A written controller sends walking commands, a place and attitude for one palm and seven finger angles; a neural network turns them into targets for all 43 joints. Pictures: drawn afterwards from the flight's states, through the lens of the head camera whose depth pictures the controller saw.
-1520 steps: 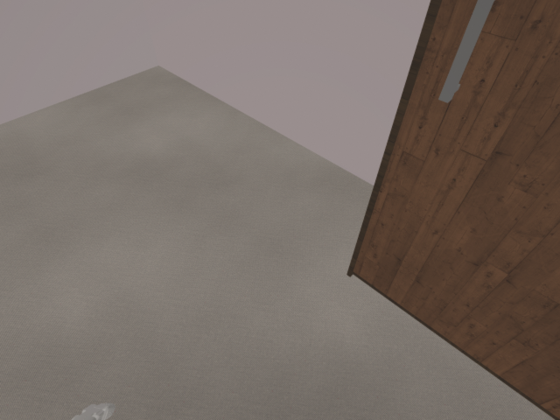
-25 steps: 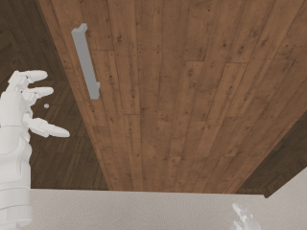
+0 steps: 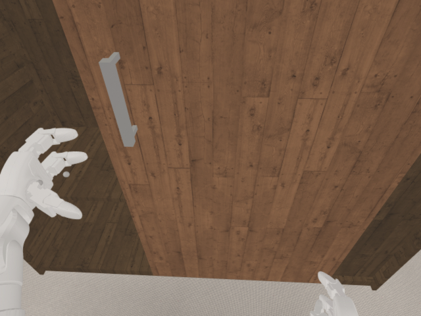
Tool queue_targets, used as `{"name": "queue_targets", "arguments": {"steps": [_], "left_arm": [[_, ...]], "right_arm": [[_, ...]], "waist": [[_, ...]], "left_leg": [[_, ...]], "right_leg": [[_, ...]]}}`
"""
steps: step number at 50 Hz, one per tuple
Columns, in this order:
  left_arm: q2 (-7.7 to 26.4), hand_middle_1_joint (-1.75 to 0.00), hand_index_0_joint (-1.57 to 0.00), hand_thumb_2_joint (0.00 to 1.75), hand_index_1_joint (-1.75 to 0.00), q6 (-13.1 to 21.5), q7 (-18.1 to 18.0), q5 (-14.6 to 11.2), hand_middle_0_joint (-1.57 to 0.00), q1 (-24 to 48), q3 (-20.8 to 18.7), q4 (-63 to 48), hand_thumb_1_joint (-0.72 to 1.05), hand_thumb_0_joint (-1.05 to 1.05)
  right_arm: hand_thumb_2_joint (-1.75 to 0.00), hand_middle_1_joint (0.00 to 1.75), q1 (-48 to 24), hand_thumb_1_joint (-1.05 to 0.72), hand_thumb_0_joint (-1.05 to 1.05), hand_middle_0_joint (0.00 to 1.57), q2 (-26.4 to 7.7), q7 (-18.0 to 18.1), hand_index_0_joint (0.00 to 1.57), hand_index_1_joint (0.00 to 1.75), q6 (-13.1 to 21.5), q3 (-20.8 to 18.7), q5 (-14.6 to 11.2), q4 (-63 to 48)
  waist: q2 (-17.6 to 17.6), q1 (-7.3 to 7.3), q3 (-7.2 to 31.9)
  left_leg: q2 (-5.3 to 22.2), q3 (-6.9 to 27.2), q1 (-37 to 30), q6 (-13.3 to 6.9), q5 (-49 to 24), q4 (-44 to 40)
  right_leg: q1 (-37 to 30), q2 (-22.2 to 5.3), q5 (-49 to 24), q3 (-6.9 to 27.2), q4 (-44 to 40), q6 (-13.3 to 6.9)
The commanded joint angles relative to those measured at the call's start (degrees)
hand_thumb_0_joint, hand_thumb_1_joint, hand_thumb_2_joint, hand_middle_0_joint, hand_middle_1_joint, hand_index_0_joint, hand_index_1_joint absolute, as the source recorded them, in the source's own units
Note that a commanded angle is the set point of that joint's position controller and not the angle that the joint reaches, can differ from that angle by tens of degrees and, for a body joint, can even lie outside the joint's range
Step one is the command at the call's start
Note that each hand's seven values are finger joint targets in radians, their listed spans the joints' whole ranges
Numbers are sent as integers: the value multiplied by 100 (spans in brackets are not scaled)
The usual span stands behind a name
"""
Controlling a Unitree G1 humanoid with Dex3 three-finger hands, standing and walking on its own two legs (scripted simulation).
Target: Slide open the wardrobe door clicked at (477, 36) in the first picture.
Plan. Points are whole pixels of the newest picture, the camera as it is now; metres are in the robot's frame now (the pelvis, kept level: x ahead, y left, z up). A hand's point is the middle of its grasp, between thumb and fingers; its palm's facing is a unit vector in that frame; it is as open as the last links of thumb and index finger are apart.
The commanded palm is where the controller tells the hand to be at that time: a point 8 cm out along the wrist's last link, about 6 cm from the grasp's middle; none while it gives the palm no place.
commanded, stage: draw the hand back to the body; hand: left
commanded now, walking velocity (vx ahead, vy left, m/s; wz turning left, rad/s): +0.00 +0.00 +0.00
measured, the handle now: (122, 102) +0.46 +0.24 +0.21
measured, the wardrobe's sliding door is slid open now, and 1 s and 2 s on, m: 0.55 0.55 0.55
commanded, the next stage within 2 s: step back with the hand held close in 1.42 s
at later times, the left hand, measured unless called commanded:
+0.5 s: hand (45, 205) +0.21 +0.28 +0.17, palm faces +0.42 -0.88 -0.24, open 13.9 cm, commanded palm +0.16 +0.31 +0.18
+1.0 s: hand (46, 215) +0.20 +0.28 +0.16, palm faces +0.42 -0.84 -0.35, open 9.2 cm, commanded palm +0.15 +0.32 +0.17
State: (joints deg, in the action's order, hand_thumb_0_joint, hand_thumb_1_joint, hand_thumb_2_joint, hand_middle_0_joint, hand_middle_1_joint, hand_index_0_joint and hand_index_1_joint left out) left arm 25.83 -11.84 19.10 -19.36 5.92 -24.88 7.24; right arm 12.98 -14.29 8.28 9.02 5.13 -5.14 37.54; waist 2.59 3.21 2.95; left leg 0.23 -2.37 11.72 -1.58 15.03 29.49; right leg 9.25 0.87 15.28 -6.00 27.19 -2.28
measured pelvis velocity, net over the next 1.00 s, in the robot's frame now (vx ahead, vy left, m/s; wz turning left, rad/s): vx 0.01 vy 0.02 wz -0.02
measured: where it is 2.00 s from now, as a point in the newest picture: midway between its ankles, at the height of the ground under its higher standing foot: outside the picture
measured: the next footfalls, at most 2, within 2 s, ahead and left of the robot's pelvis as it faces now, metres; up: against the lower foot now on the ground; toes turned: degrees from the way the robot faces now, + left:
none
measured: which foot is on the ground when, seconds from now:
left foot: down 0.00-1.00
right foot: down 0.00-1.00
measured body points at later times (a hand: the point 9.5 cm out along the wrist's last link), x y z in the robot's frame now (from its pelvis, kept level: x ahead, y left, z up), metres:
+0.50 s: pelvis -0.02 +0.00 +0.00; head -0.05 -0.02 +0.45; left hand +0.18 +0.32 +0.19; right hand +0.18 -0.22 -0.06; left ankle +0.01 +0.10 -0.74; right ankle +0.00 -0.09 -0.74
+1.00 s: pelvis +0.01 +0.02 +0.01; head -0.03 +0.01 +0.45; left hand +0.17 +0.32 +0.18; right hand +0.19 -0.20 -0.07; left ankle +0.01 +0.10 -0.74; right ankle +0.00 -0.09 -0.74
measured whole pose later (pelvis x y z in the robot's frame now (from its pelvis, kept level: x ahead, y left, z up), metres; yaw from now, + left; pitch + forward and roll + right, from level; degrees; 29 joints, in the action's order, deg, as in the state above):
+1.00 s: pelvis +0.01 +0.02 +0.01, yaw -1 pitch -5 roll -1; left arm 19.7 4.8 -5.0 -4.8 -25.4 -18.0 -21.0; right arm 11.3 -13.0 3.6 7.3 1.3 0.1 37.7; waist 2.7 3.9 0.2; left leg -1.4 -4.0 5.1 -2.9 13.2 23.2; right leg 3.4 -0.4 13.3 -4.2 21.8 -0.6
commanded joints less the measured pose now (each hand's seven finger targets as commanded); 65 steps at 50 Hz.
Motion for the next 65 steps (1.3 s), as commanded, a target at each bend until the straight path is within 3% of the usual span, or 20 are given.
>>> {"name": "queue_targets", "arguments": {"steps": [1,5,12,17,18,19,20,21,24,28,32,35,37,41,45,49,51,58,61,65], "left_arm": [[1506,-115,-25,20,-115,261,251,-288,-25,1319,-615,-1694,-55,0],[1416,-115,-25,20,-115,328,88,-475,-25,242,-985,-1587,-55,0],[1199,-115,-25,20,-115,264,-99,-285,-25,684,-576,-2597,-55,0],[1227,-104,-24,29,-104,618,-202,-259,-24,593,-558,-3064,-37,0],[1858,-102,-24,31,-102,1062,-1282,658,-24,556,-752,-3304,-33,0],[1088,-100,-24,32,-100,1204,-1696,710,-24,-56,-422,-2763,-30,0],[928,-98,-24,34,-98,1288,-1877,747,-24,-332,-342,-2678,-26,0],[722,-96,-24,36,-96,1386,-1997,855,-24,-613,-191,-2564,-22,0],[650,-89,-24,41,-89,1738,-2260,1025,-24,-984,-75,-3054,-12,0],[716,-81,-23,48,-81,2033,-2514,1241,-23,-1209,-53,-3699,3,0],[736,-73,-22,55,-73,2082,-2632,1354,-22,-1332,-62,-3709,17,0],[689,-66,-22,60,-66,2082,-2632,1414,-22,-1546,-85,-3649,28,0],[522,-62,-22,64,-62,2079,-2619,1442,-22,-1648,50,-3607,36,0],[352,-53,-21,71,-53,2077,-2573,1445,-21,-2164,137,-3672,50,0],[546,-45,-21,78,-45,2052,-2550,1439,-21,-2562,-105,-3925,65,0],[494,-36,-20,85,-36,2027,-2533,1451,-20,-2717,-86,-4225,79,0],[442,-32,-20,88,-32,1997,-2531,1470,-20,-2727,-20,-4390,86,0],[373,-30,-20,90,-30,1906,-2574,1482,-20,-2530,45,-4158,90,0],[366,-30,-20,90,-30,1925,-2587,1476,-20,-2475,67,-4217,90,0],[446,-30,-20,90,-30,1921,-2601,1476,-20,-2538,-4,-4204,90,0]], "right_arm": [[-90,30,-976,-90,0,20,-650,-61,20,30,529,-279,14,-1229],[-90,30,-880,-90,0,20,-724,-193,20,30,567,-379,33,-1240],[-90,30,-976,-90,0,20,-682,-164,20,30,615,-379,10,-1307],[-90,30,-945,-90,0,20,-658,-64,20,30,798,-332,60,-1200],[-90,30,-1025,-90,0,20,-715,-158,20,30,807,-424,354,-1066],[-90,30,-1042,-90,0,20,-655,-198,20,30,799,-420,372,-939],[-90,30,-1037,-90,0,20,-695,-226,20,30,774,-452,366,-911],[-90,30,-1023,-90,0,20,-608,-242,20,30,710,-437,356,-877],[-90,30,-1011,-90,0,20,-598,-297,20,30,579,-496,387,-870],[-90,30,-974,-90,0,20,-604,-313,20,30,562,-538,445,-850],[-90,30,-990,-90,0,20,-601,-274,20,30,479,-565,472,-794],[-90,30,-1026,-90,0,20,-608,-280,20,30,413,-582,480,-743],[-90,30,-1000,-90,0,20,-560,-307,20,30,345,-561,468,-734],[-90,30,-976,-90,0,20,-557,-367,20,30,281,-588,486,-810],[-90,30,-960,-90,0,20,-584,-413,20,30,196,-637,525,-907],[-90,30,-919,-90,0,20,-524,-448,20,30,104,-626,531,-964],[-90,30,-904,-90,0,20,-518,-456,20,30,98,-621,526,-978],[-90,30,-909,-90,0,20,-520,-417,20,30,1,-607,530,-961],[-90,30,-943,-90,0,20,-518,-398,20,30,17,-600,525,-975],[-90,30,-993,-90,0,20,-537,-393,20,30,28,-600,546,-970]], "waist": [[248,75,764],[-386,166,606],[387,29,429],[352,15,443],[305,120,-251],[102,15,-509],[-235,52,-597],[-244,5,-664],[215,71,17],[304,86,577],[-191,56,258],[-37,80,-18],[329,82,-86],[165,115,-76],[-17,181,110],[100,155,168],[385,117,101],[56,69,-179],[242,76,-117],[78,121,-97]], "left_leg": [[1,406,-406,-59,-1273,-311],[16,358,-189,-48,-1093,-253],[-3,353,-310,-77,-656,-307],[-17,425,-402,-95,-477,-397],[-65,395,73,-33,-221,-417],[-45,359,144,10,18,-416],[-32,367,155,18,135,-418],[8,311,82,-2,230,-441],[-9,262,-203,-39,180,-632],[29,330,-548,-63,-261,-829],[42,346,-551,-89,-453,-926],[39,354,-546,-61,-688,-967],[67,394,-593,0,-762,-1043],[121,402,-637,40,-1128,-1066],[131,390,-696,66,-1551,-1019],[149,391,-734,128,-1912,-949],[173,395,-779,168,-2054,-942],[160,428,-630,133,-1313,-1071],[144,446,-647,118,-1011,-1143],[116,444,-587,91,-910,-1154]], "right_leg": [[-43,-123,-1571,492,-351,73],[31,-120,-1420,521,-380,171],[363,-137,-631,591,-505,162],[280,-83,-307,541,-606,141],[544,-222,100,803,-1083,135],[663,-323,501,769,-1182,127],[698,-338,698,778,-1290,133],[711,-369,859,767,-1280,141],[230,-371,606,699,-1062,127],[-172,-256,-161,555,-825,101],[-139,-205,-340,488,-894,121],[-139,-172,-574,459,-917,94],[-168,-171,-607,434,-837,70],[-326,-151,-855,411,-787,64],[-482,-117,-1180,408,-786,75],[-518,-119,-1367,408,-743,78],[-481,-126,-1381,412,-759,71],[-311,-97,-913,383,-860,69],[-364,-118,-739,398,-883,60],[-447,-98,-725,399,-943,59]]}}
